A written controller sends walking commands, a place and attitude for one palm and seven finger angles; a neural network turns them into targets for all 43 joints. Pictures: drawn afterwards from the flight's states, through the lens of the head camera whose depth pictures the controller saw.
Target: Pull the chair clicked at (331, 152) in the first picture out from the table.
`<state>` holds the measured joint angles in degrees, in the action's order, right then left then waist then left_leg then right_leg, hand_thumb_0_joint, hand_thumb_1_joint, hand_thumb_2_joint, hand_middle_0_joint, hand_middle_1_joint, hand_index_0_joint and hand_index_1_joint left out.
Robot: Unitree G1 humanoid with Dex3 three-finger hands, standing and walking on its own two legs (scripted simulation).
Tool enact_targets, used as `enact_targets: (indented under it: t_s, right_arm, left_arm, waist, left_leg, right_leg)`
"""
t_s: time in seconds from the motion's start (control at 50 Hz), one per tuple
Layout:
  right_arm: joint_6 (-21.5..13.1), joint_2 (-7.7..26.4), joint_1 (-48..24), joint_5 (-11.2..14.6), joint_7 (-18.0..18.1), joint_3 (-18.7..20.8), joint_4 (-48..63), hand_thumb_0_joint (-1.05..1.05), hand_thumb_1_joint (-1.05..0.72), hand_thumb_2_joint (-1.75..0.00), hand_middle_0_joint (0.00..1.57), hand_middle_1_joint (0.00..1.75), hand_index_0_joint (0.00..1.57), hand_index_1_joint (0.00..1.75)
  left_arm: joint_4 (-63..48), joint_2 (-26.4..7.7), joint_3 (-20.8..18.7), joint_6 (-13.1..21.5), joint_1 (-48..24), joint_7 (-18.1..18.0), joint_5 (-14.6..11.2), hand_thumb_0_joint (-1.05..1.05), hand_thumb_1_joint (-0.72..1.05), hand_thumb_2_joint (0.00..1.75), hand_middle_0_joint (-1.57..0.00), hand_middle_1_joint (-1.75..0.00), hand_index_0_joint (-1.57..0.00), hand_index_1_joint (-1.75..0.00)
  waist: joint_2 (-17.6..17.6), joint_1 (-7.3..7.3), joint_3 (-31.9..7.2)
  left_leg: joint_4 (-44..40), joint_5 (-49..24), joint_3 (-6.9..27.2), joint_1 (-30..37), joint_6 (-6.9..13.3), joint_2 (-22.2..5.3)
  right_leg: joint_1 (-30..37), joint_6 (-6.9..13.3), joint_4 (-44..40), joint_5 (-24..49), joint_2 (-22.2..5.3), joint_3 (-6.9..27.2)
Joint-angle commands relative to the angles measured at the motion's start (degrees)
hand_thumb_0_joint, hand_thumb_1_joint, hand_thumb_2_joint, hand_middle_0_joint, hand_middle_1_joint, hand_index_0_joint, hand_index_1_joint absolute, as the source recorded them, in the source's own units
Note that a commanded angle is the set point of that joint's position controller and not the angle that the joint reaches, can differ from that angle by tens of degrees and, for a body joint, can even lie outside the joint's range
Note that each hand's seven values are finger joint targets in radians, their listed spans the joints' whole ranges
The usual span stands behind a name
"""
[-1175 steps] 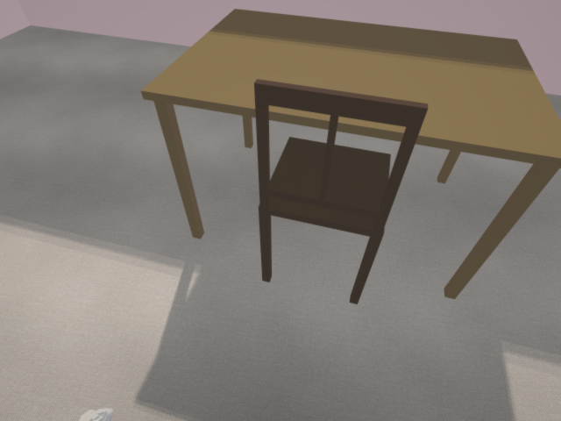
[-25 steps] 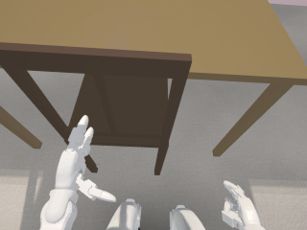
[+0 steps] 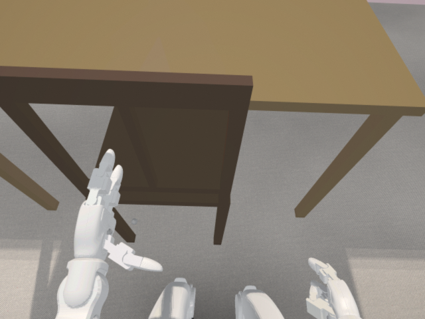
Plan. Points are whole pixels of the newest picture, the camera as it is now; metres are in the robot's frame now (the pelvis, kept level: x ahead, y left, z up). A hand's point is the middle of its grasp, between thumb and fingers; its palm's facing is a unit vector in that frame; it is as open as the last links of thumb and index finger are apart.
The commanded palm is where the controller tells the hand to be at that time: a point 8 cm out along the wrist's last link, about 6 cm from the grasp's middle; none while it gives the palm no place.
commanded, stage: aim the fingers beside a spindle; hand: left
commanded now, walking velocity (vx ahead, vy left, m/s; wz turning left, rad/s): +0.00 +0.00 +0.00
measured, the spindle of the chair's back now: (142, 152) +0.43 +0.16 +0.02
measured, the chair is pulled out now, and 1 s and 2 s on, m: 0.00 0.00 0.00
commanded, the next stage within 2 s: none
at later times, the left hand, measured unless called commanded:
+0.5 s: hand (150, 242) +0.26 +0.12 +0.00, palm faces -0.06 -1.00 +0.04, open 17.0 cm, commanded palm +0.25 +0.20 +0.03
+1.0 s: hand (116, 213) +0.28 +0.17 +0.08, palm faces +0.10 -0.99 -0.08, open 16.9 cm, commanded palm +0.25 +0.20 +0.03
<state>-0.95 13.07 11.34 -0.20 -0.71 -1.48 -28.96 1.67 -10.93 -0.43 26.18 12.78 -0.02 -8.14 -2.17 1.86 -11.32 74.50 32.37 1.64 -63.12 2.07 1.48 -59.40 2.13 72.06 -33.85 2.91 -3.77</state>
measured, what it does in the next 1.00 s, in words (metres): stands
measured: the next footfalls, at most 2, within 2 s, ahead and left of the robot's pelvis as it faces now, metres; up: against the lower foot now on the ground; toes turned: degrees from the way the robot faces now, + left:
none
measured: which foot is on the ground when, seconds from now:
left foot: down 0.00-1.00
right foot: down 0.00-1.00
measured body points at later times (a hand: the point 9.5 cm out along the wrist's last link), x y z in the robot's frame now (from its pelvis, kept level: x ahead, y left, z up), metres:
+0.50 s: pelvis +0.00 -0.01 +0.00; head +0.10 +0.00 +0.44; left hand +0.25 +0.18 +0.00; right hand +0.18 -0.25 -0.09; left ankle +0.03 +0.09 -0.62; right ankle +0.01 -0.10 -0.62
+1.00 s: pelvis +0.00 +0.00 +0.00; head +0.09 +0.02 +0.45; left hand +0.27 +0.22 +0.08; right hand +0.17 -0.23 -0.09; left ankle +0.03 +0.09 -0.62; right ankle +0.01 -0.10 -0.62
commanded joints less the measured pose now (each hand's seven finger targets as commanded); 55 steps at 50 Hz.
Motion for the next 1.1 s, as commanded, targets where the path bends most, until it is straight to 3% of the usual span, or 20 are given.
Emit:
enact_targets:
  t_s: [0.0, 0.08, 0.14, 0.2, 0.3, 0.36, 0.42, 0.48, 0.54, 0.58, 0.62, 0.68, 0.74, 0.78, 0.82, 0.88, 0.92, 0.98, 1.02, 1.08]
  right_arm:
    - [-2.10, 8.33, -1.25, 1.14, 0.37, 3.43, 8.91, 0.00, -0.90, -0.90, 0.20, 0.30, 0.20, 0.30]
    - [-2.74, 8.30, -1.58, 0.91, 1.41, 3.67, 9.64, 0.00, -0.90, -0.90, 0.20, 0.30, 0.20, 0.30]
    - [-3.68, 7.11, -1.62, 0.11, 1.83, 3.67, 9.01, 0.00, -0.90, -0.90, 0.20, 0.30, 0.20, 0.30]
    - [-3.95, 6.22, -1.28, -0.20, 1.20, 3.24, 7.86, 0.00, -0.90, -0.90, 0.20, 0.30, 0.20, 0.30]
    - [-2.52, 8.23, -1.13, 1.05, 0.17, 3.35, 7.17, 0.00, -0.90, -0.90, 0.20, 0.30, 0.20, 0.30]
    - [-2.41, 9.26, -0.89, 2.40, 1.12, 3.74, 8.90, 0.00, -0.90, -0.90, 0.20, 0.30, 0.20, 0.30]
    - [-3.42, 8.72, -1.23, 1.65, 2.00, 4.00, 9.70, 0.00, -0.90, -0.90, 0.20, 0.30, 0.20, 0.30]
    - [-4.75, 7.21, -0.91, 0.37, 2.53, 3.73, 8.84, 0.00, -0.90, -0.90, 0.20, 0.30, 0.20, 0.30]
    - [-5.20, 5.89, -1.00, -0.08, 1.57, 3.22, 6.64, 0.00, -0.90, -0.90, 0.20, 0.30, 0.20, 0.30]
    - [-4.50, 6.97, -1.28, -0.10, 0.69, 3.35, 5.64, 0.00, -0.90, -0.90, 0.20, 0.30, 0.20, 0.30]
    - [-3.54, 8.36, -1.51, 0.60, 0.16, 3.31, 5.59, 0.00, -0.90, -0.90, 0.20, 0.30, 0.20, 0.30]
    - [-2.97, 9.79, -1.31, 2.99, 0.69, 3.47, 8.37, 0.00, -0.90, -0.90, 0.20, 0.30, 0.20, 0.30]
    - [-3.27, 9.89, -0.79, 2.52, 2.07, 4.16, 9.72, 0.00, -0.90, -0.90, 0.20, 0.30, 0.20, 0.30]
    - [-4.35, 8.81, -1.07, 1.26, 2.64, 4.20, 10.05, 0.00, -0.90, -0.90, 0.20, 0.30, 0.20, 0.30]
    - [-5.44, 6.42, 0.15, 0.49, 2.44, 3.74, 9.19, 0.00, -0.90, -0.90, 0.20, 0.30, 0.20, 0.30]
    - [-4.51, 5.62, 0.05, -0.07, 1.47, 3.28, 6.96, 0.00, -0.90, -0.90, 0.20, 0.30, 0.20, 0.30]
    - [-3.48, 6.27, -1.37, -0.17, 0.23, 3.02, 5.60, 0.00, -0.90, -0.90, 0.20, 0.30, 0.20, 0.30]
    - [-2.40, 8.50, -2.37, 1.51, -0.69, 3.16, 6.74, 0.00, -0.90, -0.90, 0.20, 0.30, 0.20, 0.30]
    - [-2.53, 9.77, -1.68, 3.48, 0.15, 3.66, 9.21, 0.00, -0.90, -0.90, 0.20, 0.30, 0.20, 0.30]
    - [-3.34, 9.69, -0.38, 2.85, 1.72, 4.12, 10.16, 0.00, -0.90, -0.90, 0.20, 0.30, 0.20, 0.30]
  left_arm:
    - [-0.06, 1.47, 2.97, -1.04, 0.77, 3.58, -0.08, 0.00, -0.50, 0.30, -0.06, -0.08, -0.06, -0.08]
    - [-7.70, -3.91, -0.83, 1.31, -6.52, 3.82, -0.74, 0.00, -0.50, 0.30, -0.06, -0.08, -0.06, -0.08]
    - [-18.50, -9.31, -6.43, 6.63, -10.34, 0.50, -0.87, 0.00, -0.50, 0.30, -0.06, -0.08, -0.06, -0.08]
    - [-19.02, -8.66, -6.92, 8.57, -5.39, -2.15, -0.51, 0.00, -0.50, 0.30, -0.06, -0.08, -0.06, -0.08]
    - [3.20, 0.08, 0.40, 0.53, 1.72, 4.01, -0.88, 0.00, -0.50, 0.30, -0.06, -0.08, -0.06, -0.08]
    - [4.20, 0.88, 2.02, -3.02, -0.26, 9.14, -2.94, 0.00, -0.50, 0.30, -0.06, -0.08, -0.06, -0.08]
    - [-7.70, -4.99, -2.83, 0.46, -7.14, 8.32, -3.82, 0.00, -0.50, 0.30, -0.06, -0.08, -0.06, -0.08]
    - [-23.88, -14.23, -10.96, 7.72, -9.12, 1.93, -3.09, 0.00, -0.50, 0.30, -0.06, -0.08, -0.06, -0.08]
    - [-21.02, -9.80, -8.49, 10.23, -5.07, -2.28, -1.75, 0.00, -0.50, 0.30, -0.06, -0.08, -0.06, -0.08]
    - [-9.42, -7.01, -6.90, 7.80, -2.54, -1.66, -0.52, 0.00, -0.50, 0.30, -0.06, -0.08, -0.06, -0.08]
    - [3.74, -0.57, -0.58, 2.88, -0.57, 2.39, -0.15, 0.00, -0.50, 0.30, -0.06, -0.08, -0.06, -0.08]
    - [8.77, 5.15, 6.45, -4.01, -2.63, 9.67, -2.43, 0.00, -0.50, 0.30, -0.06, -0.08, -0.06, -0.08]
    - [-0.35, -0.74, 1.93, -3.26, -8.64, 10.34, -3.48, 0.00, -0.50, 0.30, -0.06, -0.08, -0.06, -0.08]
    - [-17.94, -8.79, -4.32, 2.38, -14.52, 5.76, -2.97, 0.00, -0.50, 0.30, -0.06, -0.08, -0.06, -0.08]
    - [-29.48, -11.57, -7.96, 7.52, -7.54, -0.26, -2.61, 0.00, -0.50, 0.30, -0.06, -0.08, -0.06, -0.08]
    - [-25.47, -12.53, -10.82, 8.88, -2.81, -6.01, -0.85, 0.00, -0.50, 0.30, -0.06, -0.08, -0.06, -0.08]
    - [-8.74, -5.83, -5.88, 6.53, -1.70, -5.55, 1.43, 0.00, -0.50, 0.30, -0.06, -0.08, -0.06, -0.08]
    - [8.07, 5.20, 5.25, -0.89, 1.03, 2.48, 1.23, 0.00, -0.50, 0.30, -0.06, -0.08, -0.06, -0.08]
    - [6.62, 7.51, 9.39, -4.81, -1.63, 8.30, -1.12, 0.00, -0.50, 0.30, -0.06, -0.08, -0.06, -0.08]
    - [-0.49, 3.17, 6.56, -4.10, -5.19, 10.44, -3.07, 0.00, -0.50, 0.30, -0.06, -0.08, -0.06, -0.08]
  waist:
    - [5.72, 2.21, -10.07]
    - [3.47, 1.06, -14.42]
    - [-2.77, -1.34, -21.86]
    - [-6.52, -1.97, -23.04]
    - [5.21, 2.67, -10.19]
    - [8.55, 2.61, -9.81]
    - [4.01, 0.99, -16.34]
    - [-4.94, -2.73, -23.55]
    - [-7.37, -1.42, -20.98]
    - [-3.24, 0.86, -15.56]
    - [3.22, 3.37, -8.17]
    - [7.17, 3.60, -6.83]
    - [5.69, 2.07, -14.26]
    - [-1.86, -0.92, -23.84]
    - [-8.85, -4.34, -29.90]
    - [-7.33, -3.03, -23.62]
    - [-2.01, 1.02, -13.10]
    - [5.76, 3.89, -3.28]
    - [6.86, 3.23, -6.62]
    - [7.06, 2.84, -13.11]
  left_leg:
    - [-9.99, -11.44, 2.17, 9.39, -0.23, -1.43]
    - [-8.67, -11.80, 1.64, 9.74, 0.09, -1.16]
    - [-8.91, -18.50, 1.38, 15.94, -0.28, -1.13]
    - [-9.69, -24.06, 1.53, 19.69, -0.96, -1.14]
    - [-8.64, -12.75, 1.05, 7.64, -0.17, -1.21]
    - [-8.42, -9.52, 1.05, 5.83, 0.25, -0.84]
    - [-7.76, -12.98, 0.90, 8.68, 0.39, -1.09]
    - [-9.18, -21.35, 0.85, 16.73, -0.37, -1.15]
    - [-10.06, -25.20, 1.68, 20.70, -1.24, -1.29]
    - [-9.24, -20.73, 2.10, 15.72, -0.82, -1.55]
    - [-8.71, -11.66, 2.08, 8.61, -0.43, -1.52]
    - [-10.12, -6.27, 2.17, 7.33, 0.28, -0.84]
    - [-9.39, -9.05, 2.37, 9.65, 0.57, -1.05]
    - [-9.28, -16.89, 2.28, 16.57, 0.05, -1.40]
    - [-12.07, -28.13, 2.58, 27.73, -2.20, -1.60]
    - [-11.94, -30.49, 2.88, 24.73, -2.88, -1.86]
    - [-10.15, -21.34, 2.97, 16.44, -1.70, -2.00]
    - [-10.91, -8.16, 2.81, 8.13, -0.58, -1.53]
    - [-12.48, -6.16, 3.10, 10.41, -0.01, -1.04]
    - [-10.22, -9.63, 3.36, 11.04, 0.47, -1.22]
  right_leg:
    - [7.75, -0.46, -11.41, 12.85, -1.49, 2.13]
    - [9.33, -0.33, -10.87, 12.76, -1.77, 3.60]
    - [11.68, 0.15, -9.35, 17.67, -1.72, 4.04]
    - [11.89, 0.36, -8.59, 21.44, -1.52, 3.37]
    - [9.75, -0.90, -11.93, 16.04, -1.65, 3.83]
    - [11.39, -1.27, -14.01, 12.57, -2.37, 5.43]
    - [13.32, -0.94, -12.10, 15.89, -2.45, 5.62]
    - [14.07, 0.33, -9.13, 20.47, -1.54, 4.20]
    - [10.01, 0.38, -8.72, 20.99, -1.38, 2.97]
    - [7.58, -0.03, -9.31, 18.26, -1.28, 2.48]
    - [4.38, -0.62, -10.71, 12.40, -1.22, 2.30]
    - [6.57, -0.64, -14.06, 6.88, -1.82, 3.53]
    - [8.44, -0.65, -12.45, 9.55, -2.16, 3.37]
    - [10.27, 0.00, -9.17, 15.29, -1.85, 2.97]
    - [10.32, 0.96, -8.33, 19.45, -1.63, 2.23]
    - [8.97, 0.76, -8.14, 20.68, -1.02, 1.65]
    - [5.33, 0.00, -8.68, 17.03, -1.04, 1.34]
    - [2.49, -0.20, -11.78, 8.56, -1.08, 1.13]
    - [6.12, -0.26, -13.82, 7.03, -1.51, 1.62]
    - [7.71, -0.47, -12.14, 10.38, -2.00, 2.03]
